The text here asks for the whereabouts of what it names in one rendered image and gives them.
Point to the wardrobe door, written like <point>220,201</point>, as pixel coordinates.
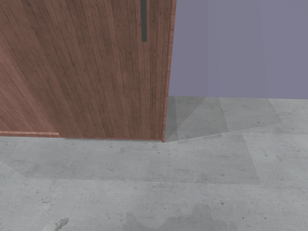
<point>86,64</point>
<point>20,109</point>

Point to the robot left hand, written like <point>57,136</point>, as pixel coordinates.
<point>56,224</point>

